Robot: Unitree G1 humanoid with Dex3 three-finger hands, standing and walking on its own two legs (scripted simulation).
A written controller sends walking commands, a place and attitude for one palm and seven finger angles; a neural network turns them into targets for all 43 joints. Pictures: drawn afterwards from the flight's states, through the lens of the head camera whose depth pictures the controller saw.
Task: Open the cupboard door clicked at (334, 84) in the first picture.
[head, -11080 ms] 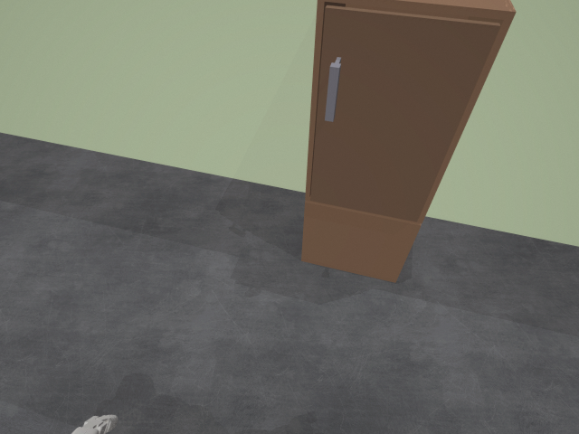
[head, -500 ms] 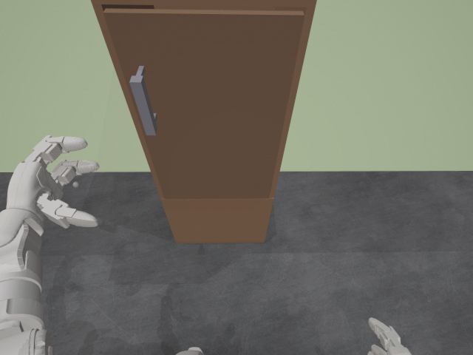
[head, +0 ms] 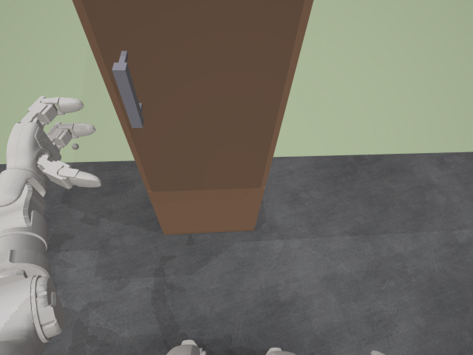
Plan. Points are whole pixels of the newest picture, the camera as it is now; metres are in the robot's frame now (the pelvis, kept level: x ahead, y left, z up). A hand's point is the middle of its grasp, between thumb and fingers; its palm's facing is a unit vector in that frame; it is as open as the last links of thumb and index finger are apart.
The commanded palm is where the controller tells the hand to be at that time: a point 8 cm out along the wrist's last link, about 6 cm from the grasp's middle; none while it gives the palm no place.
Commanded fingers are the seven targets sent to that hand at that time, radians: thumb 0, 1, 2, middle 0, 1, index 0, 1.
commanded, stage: move the hooked fingers beside the handle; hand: left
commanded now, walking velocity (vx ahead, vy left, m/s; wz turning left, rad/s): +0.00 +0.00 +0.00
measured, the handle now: (131, 91) +0.58 +0.21 +0.09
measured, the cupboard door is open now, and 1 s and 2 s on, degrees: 0 0 0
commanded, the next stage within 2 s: slide the fingers in behind the handle in 1.74 s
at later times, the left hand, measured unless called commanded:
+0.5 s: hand (92, 115) +0.50 +0.26 +0.09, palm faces +0.04 -1.00 +0.01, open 14.0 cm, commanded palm +0.49 +0.31 +0.09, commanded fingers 0.00 -0.50 0.30 -0.30 -1.20 -0.30 -1.20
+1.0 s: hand (90, 109) +0.52 +0.27 +0.09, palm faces +0.08 -1.00 -0.01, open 14.0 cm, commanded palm +0.50 +0.31 +0.09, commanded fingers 0.00 -0.50 0.30 -0.30 -1.20 -0.30 -1.20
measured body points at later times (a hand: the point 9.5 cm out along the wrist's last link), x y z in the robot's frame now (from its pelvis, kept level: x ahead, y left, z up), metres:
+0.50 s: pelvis +0.00 +0.00 -0.01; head +0.11 +0.03 +0.42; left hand +0.49 +0.31 +0.10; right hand -0.01 -0.28 -0.11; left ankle +0.02 +0.09 -0.70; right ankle -0.01 -0.11 -0.70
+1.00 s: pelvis +0.02 +0.00 -0.01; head +0.15 +0.03 +0.42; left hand +0.51 +0.33 +0.09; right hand -0.02 -0.26 -0.11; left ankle +0.02 +0.09 -0.70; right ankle -0.01 -0.11 -0.70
